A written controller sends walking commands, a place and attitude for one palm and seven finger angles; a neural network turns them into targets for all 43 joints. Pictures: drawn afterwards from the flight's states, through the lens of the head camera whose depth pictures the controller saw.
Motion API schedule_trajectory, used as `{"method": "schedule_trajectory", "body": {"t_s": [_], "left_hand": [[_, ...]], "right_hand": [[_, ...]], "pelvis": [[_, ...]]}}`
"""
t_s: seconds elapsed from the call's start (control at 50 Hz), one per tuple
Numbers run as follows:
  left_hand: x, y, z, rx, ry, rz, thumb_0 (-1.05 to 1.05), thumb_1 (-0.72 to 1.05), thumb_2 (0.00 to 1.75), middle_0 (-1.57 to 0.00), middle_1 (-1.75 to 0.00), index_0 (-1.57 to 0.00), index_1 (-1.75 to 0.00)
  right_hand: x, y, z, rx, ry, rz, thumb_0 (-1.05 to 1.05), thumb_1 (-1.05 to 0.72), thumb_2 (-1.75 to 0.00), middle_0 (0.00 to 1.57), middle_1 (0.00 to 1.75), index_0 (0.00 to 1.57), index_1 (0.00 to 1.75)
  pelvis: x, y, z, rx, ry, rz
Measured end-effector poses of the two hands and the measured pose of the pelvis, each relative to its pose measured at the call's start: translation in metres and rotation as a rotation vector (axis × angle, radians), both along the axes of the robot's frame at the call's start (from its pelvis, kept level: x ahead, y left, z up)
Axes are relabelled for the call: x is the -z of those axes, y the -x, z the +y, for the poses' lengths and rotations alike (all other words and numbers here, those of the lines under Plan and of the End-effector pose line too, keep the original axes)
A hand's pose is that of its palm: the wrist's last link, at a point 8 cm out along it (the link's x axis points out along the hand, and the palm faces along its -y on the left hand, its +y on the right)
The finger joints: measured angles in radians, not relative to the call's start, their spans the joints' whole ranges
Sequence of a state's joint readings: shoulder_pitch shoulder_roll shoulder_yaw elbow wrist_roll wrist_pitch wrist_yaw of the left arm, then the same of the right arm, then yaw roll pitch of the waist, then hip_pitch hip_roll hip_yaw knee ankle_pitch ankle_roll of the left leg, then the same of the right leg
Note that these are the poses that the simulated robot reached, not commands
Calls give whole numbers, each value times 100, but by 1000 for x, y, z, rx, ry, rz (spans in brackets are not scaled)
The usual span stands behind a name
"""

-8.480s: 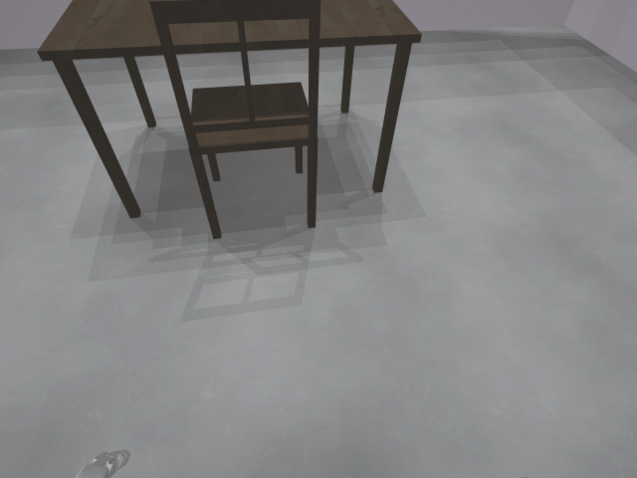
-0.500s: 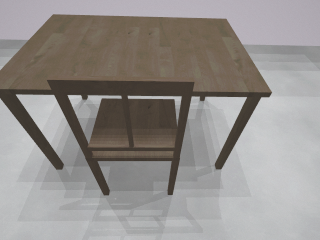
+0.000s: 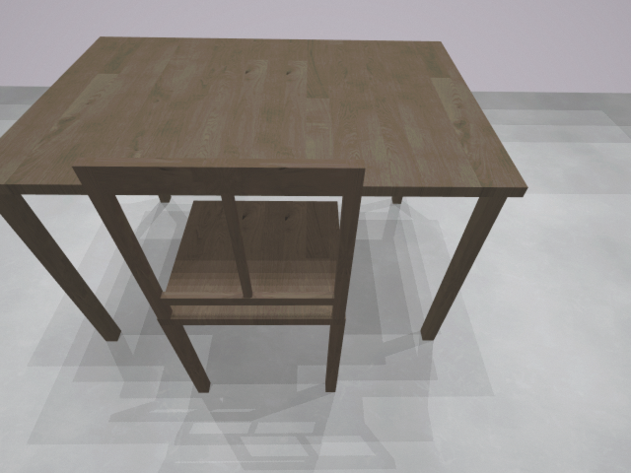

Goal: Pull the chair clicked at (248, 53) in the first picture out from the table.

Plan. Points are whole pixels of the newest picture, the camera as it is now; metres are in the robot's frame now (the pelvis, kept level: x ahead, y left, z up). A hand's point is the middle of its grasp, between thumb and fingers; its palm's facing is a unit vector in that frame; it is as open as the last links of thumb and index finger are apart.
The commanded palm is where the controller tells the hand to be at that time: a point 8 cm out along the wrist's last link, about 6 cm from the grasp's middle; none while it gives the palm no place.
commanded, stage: shuffle to correct the standing spot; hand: left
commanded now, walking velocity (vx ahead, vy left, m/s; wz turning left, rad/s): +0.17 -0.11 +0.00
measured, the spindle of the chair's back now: (238, 250) +0.51 +0.17 -0.08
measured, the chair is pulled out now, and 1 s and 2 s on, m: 0.00 0.00 0.00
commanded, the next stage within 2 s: come to a stop and stand still in 0.18 s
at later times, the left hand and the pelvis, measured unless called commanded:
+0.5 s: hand out of the picture +0.03 +0.12 -0.19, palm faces +0.11 -0.99 -0.13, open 7.4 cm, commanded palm none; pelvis +0.09 -0.02 -0.01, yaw +1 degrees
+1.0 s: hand out of the picture +0.12 +0.14 -0.17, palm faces +0.04 -0.98 -0.22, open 7.4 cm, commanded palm none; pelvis +0.08 -0.04 +0.00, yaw +1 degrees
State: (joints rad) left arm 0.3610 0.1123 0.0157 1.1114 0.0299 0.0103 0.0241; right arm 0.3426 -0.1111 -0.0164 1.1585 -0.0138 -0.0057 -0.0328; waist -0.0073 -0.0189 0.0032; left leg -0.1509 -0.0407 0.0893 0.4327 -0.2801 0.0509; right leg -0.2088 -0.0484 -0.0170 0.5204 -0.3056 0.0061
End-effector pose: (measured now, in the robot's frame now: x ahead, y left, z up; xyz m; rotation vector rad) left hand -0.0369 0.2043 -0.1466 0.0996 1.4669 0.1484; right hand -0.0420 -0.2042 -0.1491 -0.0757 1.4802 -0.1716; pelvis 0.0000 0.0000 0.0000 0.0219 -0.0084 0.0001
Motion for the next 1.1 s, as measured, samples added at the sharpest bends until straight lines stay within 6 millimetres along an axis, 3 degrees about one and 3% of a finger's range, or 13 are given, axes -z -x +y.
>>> {"method": "schedule_trajectory", "body": {"t_s": [0.1, 0.18, 0.36, 0.42, 0.48, 0.58, 0.76, 0.94, 1.1], "left_hand": [[-2, -8, -12, -41, -16, 2, 1, 91, 90, -20, -30, -19, -29], [0, -8, -25, -86, -14, 13, 1, 91, 90, -20, -30, -19, -29], [14, 2, -45, -115, 78, 158, 1, 90, 90, -20, -30, -20, -30], [19, -17, -40, -90, 77, 164, 1, 90, 90, -20, -30, -20, -30], [15, -51, -34, -82, 46, 92, 1, 91, 90, -20, -30, -20, -30], [9, -104, -24, -68, -17, -67, 1, 91, 90, -20, -30, -19, -30], [-6, -142, -8, 7, -93, -131, 1, 91, 90, -20, -30, -20, -30], [-12, -153, -11, 31, -83, -172, 1, 91, 90, -20, -30, -20, -30], [-9, -135, -18, 27, -69, -147, 1, 92, 90, -20, -30, -20, -30]], "right_hand": [[3, -8, -19, -15, 3, 43, 1, -91, -90, 20, 30, 20, 30], [4, -32, -35, -52, 25, 53, 1, -91, -90, 20, 30, 20, 30], [-3, -149, -43, -105, 106, -170, 1, -92, -90, 20, 30, 20, 30], [-6, -172, -37, -99, 106, -233, 1, -92, -90, 20, 30, 20, 30], [-9, -183, -36, -108, 101, -232, 0, -94, -90, 20, 30, 20, 30], [-3, -191, -45, -134, 72, -186, 0, -95, -90, 20, 30, 20, 30], [0, -182, -66, -87, 54, -161, 0, -92, -90, 20, 30, 20, 30], [-4, -151, -68, -83, 42, -110, 1, -91, -90, 20, 30, 20, 30], [-5, -134, -62, -84, 26, -88, 1, -91, -90, 20, 30, 20, 30]], "pelvis": [[3, -18, -16, -23, 9, 20], [6, -32, -25, -43, 25, 28], [14, -69, -18, -19, 33, 5], [14, -79, -17, 1, 6, -9], [8, -85, -18, -12, 2, -7], [7, -89, -28, -40, -3, -5], [4, -86, -41, -33, 9, 6], [-1, -81, -44, -24, 9, -4], [-3, -78, -43, -31, 26, -1]]}}
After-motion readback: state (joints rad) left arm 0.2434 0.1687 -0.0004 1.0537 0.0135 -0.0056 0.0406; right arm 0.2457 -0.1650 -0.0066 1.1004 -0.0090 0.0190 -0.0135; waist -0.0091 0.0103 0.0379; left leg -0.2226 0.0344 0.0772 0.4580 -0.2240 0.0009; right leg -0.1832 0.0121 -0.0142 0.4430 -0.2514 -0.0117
